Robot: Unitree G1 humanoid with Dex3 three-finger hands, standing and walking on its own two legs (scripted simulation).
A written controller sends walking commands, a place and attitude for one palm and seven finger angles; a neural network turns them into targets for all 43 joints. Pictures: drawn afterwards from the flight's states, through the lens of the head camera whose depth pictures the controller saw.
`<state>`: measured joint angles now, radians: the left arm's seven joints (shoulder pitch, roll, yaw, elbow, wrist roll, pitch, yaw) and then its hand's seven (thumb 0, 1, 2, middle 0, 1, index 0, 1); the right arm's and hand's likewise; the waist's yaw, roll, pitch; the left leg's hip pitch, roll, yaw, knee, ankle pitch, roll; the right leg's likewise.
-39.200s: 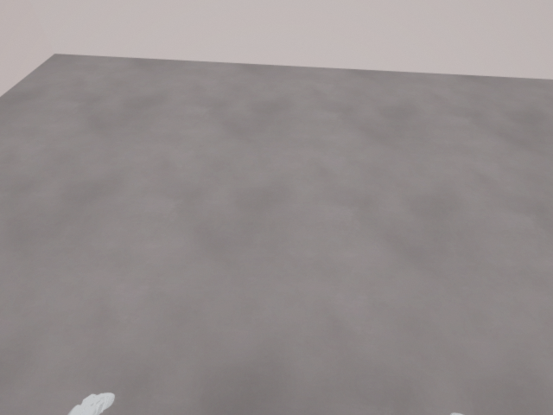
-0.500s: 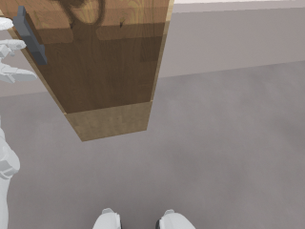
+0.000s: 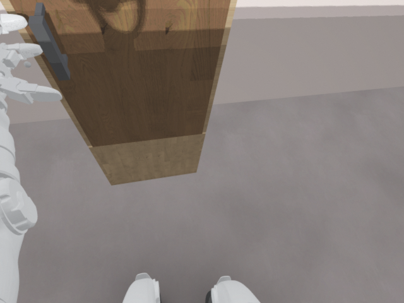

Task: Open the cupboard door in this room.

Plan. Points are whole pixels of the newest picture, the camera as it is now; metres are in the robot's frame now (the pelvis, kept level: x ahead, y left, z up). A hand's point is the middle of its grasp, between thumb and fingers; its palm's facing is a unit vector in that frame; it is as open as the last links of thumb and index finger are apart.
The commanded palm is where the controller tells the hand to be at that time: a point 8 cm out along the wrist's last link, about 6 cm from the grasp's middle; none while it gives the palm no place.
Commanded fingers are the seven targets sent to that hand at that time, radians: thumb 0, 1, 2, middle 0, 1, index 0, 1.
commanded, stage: move the hooked fingers beside the handle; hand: left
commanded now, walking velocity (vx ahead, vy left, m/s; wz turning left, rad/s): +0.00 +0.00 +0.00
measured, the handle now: (52, 44) +0.58 +0.24 +0.12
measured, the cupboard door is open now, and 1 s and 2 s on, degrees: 0 0 0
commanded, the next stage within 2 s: slide the fingers in behind the handle in 0.40 s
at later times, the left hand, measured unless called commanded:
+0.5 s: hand (16, 72) +0.51 +0.28 +0.12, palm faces +0.10 -0.99 +0.01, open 14.0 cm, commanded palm +0.49 +0.32 +0.11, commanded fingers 0.00 -0.50 0.30 -0.30 -1.20 -0.30 -1.20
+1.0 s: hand (42, 65) +0.53 +0.25 +0.12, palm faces +0.09 -1.00 +0.02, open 14.0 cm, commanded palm +0.50 +0.29 +0.11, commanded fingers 0.00 -0.50 0.30 -0.30 -1.20 -0.30 -1.20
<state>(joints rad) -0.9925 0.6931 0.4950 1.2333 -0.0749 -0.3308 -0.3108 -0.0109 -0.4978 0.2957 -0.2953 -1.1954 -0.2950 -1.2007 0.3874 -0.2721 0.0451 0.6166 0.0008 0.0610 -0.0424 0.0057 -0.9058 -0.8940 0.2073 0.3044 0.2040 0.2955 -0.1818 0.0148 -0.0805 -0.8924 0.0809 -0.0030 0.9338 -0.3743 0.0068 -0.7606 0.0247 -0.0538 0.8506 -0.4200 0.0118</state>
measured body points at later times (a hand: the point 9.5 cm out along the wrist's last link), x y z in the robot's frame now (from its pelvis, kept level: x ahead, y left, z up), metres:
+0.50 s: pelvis +0.00 +0.00 +0.00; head +0.12 +0.03 +0.43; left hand +0.50 +0.34 +0.12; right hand -0.02 -0.27 -0.10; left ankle +0.03 +0.11 -0.69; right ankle -0.01 -0.13 -0.69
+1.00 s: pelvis +0.00 +0.01 +0.00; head +0.12 +0.04 +0.43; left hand +0.52 +0.30 +0.12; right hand +0.00 -0.25 -0.10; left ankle +0.03 +0.11 -0.69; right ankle -0.01 -0.13 -0.69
